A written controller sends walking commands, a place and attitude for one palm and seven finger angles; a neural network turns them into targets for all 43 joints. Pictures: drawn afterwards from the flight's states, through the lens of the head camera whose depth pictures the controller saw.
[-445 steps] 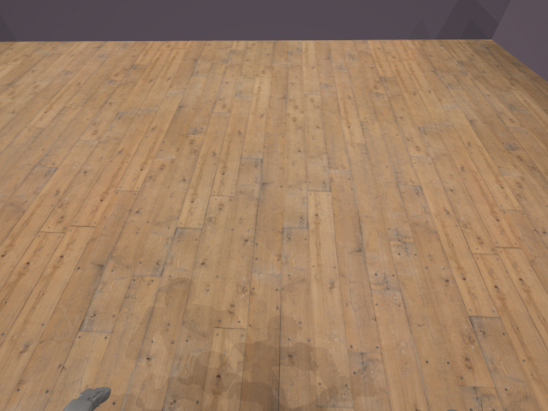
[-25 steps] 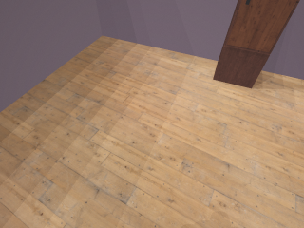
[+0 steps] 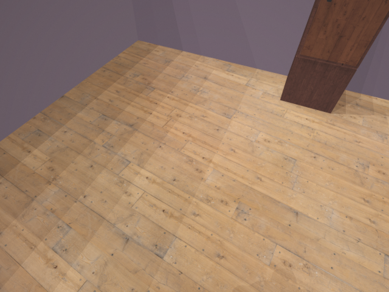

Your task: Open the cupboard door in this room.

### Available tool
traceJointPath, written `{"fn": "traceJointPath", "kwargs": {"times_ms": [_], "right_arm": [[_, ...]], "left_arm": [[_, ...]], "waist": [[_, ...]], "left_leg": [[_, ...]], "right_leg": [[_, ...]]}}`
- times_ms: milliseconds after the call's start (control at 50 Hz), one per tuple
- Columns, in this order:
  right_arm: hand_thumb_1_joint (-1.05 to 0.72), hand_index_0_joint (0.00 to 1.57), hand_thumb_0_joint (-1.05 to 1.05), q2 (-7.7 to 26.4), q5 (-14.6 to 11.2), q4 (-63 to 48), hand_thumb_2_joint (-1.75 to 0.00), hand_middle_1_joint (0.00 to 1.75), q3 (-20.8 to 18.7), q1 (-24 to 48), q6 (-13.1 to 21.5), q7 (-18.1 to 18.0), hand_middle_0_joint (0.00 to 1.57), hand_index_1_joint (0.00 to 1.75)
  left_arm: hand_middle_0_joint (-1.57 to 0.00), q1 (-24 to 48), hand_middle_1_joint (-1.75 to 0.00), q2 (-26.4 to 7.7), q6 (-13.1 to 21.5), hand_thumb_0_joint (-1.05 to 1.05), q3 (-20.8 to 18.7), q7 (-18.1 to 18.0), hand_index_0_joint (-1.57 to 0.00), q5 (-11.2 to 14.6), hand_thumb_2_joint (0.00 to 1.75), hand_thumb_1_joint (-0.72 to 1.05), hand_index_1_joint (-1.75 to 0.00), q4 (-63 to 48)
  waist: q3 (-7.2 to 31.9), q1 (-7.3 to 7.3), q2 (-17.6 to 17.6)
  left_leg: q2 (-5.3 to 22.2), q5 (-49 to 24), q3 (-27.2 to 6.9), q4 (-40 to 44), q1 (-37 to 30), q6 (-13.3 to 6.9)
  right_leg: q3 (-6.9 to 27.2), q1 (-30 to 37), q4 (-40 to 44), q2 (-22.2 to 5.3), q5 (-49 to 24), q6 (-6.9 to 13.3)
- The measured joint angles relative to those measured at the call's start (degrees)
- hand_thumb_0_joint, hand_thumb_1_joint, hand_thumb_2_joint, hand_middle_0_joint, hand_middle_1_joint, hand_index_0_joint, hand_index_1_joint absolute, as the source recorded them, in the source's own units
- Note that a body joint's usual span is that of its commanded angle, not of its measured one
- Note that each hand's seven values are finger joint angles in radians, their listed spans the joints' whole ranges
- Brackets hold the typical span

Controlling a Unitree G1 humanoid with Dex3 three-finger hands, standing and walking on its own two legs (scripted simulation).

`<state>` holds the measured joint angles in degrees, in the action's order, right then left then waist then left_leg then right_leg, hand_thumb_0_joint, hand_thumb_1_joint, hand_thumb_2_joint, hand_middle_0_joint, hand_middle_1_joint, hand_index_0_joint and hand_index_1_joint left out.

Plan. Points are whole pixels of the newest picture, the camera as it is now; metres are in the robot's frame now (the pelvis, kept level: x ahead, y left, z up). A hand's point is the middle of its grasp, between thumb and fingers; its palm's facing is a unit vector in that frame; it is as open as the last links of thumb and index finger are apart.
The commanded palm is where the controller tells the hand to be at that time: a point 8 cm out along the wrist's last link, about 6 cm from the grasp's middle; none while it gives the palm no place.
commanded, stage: stand and wait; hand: left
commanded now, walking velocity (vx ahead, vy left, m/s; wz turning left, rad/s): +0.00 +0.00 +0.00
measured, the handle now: out of the picture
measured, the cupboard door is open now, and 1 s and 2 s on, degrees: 0 0 0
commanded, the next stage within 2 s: turn or walk to find it in 1.12 s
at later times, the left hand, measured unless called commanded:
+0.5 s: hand out of the picture +0.00 +0.17 -0.17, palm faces +0.03 -0.98 -0.20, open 7.4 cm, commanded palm none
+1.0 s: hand out of the picture +0.04 +0.21 -0.16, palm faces +0.00 -0.96 -0.28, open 7.4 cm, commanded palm none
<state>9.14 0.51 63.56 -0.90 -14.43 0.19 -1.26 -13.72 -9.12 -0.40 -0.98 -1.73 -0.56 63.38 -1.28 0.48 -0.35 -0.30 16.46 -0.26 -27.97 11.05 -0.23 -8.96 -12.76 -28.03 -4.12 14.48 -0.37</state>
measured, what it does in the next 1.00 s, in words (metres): stands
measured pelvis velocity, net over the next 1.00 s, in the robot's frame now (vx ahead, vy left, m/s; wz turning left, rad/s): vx -0.01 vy -0.02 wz -0.02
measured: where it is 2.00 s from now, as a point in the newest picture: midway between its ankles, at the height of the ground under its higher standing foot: outside the picture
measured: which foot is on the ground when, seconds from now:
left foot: down 0.00-1.00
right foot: down 0.00-1.00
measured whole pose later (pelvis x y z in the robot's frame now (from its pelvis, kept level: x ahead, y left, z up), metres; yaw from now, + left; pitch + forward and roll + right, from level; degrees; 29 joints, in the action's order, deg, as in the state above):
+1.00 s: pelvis -0.01 -0.02 +0.01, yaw -1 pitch -2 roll +0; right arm 16.0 0.6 64.5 -0.7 -11.3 0.8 -0.4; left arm -10.6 -16.1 0.6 -1.5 0.1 -0.5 64.4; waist -2.9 0.7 0.1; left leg 1.7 12.7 0.5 -21.1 6.3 1.3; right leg -8.5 -8.4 -20.8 -1.5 10.4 1.4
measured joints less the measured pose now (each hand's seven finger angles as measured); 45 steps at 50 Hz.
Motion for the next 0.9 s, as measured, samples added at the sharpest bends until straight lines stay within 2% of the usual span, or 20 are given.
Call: {"fn": "traceJointPath", "kwargs": {"times_ms": [480,680,900], "right_arm": [[-0.91,0.2,0.01,-0.05,-0.27,2.31,-0.9,0.3,0.59,-1.09,0.57,-0.14,0.2,0.3],[-0.91,0.2,0.01,1.92,-0.21,2.16,-0.9,0.3,0.26,-0.34,0.68,-0.01,0.2,0.3],[-0.91,0.2,0.01,5.16,0.03,1.25,-0.9,0.3,0.14,1.92,0.58,0.56,0.2,0.3]], "left_arm": [[-0.2,-1.48,-0.3,-0.26,0.78,0.0,0.4,0.54,-0.2,0.29,0.9,0.91,-0.29,2.23],[-0.2,-0.61,-0.3,-1.9,1.0,0.0,0.06,0.85,-0.2,0.19,0.9,0.91,-0.29,2.04],[-0.21,1.91,-0.3,-5.26,1.05,0.0,-0.41,1.53,-0.2,0.05,0.9,0.9,-0.29,1.25]], "waist": [[-1.17,0.02,0.74],[-1.13,0.04,0.6],[-1.48,0.15,0.43]], "left_leg": [[1.25,-1.92,0.32,4.95,-4.64,1.07],[1.69,-2.62,0.39,5.65,-5.11,1.37],[2.0,-3.51,0.56,6.35,-4.81,1.51]], "right_leg": [[0.13,4.14,4.46,1.58,-1.68,1.05],[0.16,4.68,5.47,2.1,-2.56,1.47],[0.29,4.5,6.66,2.5,-3.75,1.76]]}}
